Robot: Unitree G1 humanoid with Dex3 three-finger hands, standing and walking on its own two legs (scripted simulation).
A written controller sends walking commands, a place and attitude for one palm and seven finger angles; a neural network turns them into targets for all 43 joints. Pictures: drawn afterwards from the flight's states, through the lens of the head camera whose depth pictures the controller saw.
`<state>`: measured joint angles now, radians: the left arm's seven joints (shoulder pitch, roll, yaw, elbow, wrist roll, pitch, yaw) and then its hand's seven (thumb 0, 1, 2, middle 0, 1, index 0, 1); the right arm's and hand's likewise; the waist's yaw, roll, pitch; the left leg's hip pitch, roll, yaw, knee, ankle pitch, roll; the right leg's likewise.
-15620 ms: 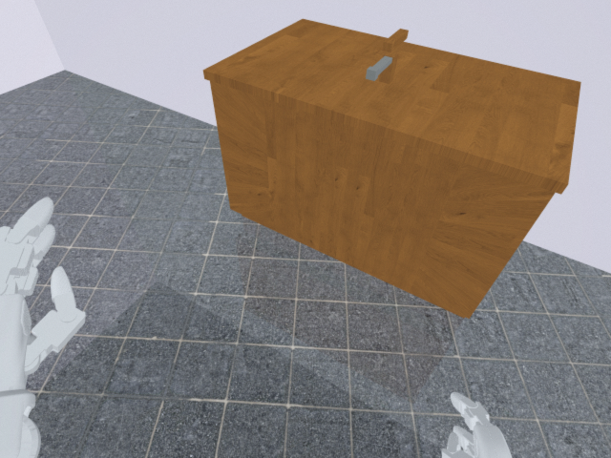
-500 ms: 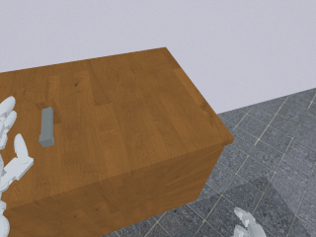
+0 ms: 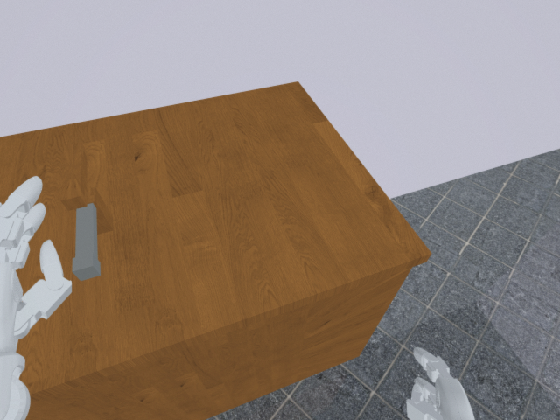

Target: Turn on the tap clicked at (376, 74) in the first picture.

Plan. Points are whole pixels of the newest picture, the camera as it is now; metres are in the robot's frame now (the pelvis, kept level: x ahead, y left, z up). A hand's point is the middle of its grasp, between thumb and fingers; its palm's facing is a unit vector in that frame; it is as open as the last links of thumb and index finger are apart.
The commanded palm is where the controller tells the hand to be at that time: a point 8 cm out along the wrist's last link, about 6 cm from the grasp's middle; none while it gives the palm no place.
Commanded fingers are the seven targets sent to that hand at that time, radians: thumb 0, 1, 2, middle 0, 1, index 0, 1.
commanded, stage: come to a stop and stand still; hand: left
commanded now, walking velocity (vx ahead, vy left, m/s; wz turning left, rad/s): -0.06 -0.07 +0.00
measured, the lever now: (86, 267) +0.31 +0.32 +0.03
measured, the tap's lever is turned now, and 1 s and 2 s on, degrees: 0 0 0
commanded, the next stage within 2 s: look again from close up in 0.60 s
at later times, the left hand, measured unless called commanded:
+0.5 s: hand (26, 302) +0.19 +0.27 +0.16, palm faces +0.39 -0.85 -0.36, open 7.4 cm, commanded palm +0.14 +0.31 +0.18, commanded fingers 0.00 0.90 0.90 -0.20 -0.30 -0.20 -0.30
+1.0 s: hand (26, 290) +0.21 +0.29 +0.15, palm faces +0.29 -0.87 -0.39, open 7.4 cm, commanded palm +0.16 +0.33 +0.18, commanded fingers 0.00 0.90 0.90 -0.20 -0.30 -0.20 -0.30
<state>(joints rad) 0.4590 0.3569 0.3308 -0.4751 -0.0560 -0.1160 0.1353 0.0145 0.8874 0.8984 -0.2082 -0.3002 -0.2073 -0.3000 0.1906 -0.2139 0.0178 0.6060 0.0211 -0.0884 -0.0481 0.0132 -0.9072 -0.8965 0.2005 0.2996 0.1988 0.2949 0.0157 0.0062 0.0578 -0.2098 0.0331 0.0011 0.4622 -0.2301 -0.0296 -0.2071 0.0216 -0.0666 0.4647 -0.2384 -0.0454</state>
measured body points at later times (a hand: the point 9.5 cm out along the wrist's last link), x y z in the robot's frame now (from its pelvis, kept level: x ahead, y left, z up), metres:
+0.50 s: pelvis -0.02 +0.03 +0.00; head -0.01 +0.04 +0.45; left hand +0.17 +0.31 +0.18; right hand +0.15 -0.19 -0.07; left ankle +0.01 +0.14 -0.74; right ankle +0.01 -0.09 -0.74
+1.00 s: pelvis -0.01 +0.05 +0.00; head +0.01 +0.07 +0.45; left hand +0.19 +0.33 +0.17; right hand +0.15 -0.18 -0.07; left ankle +0.01 +0.14 -0.74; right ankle +0.01 -0.09 -0.74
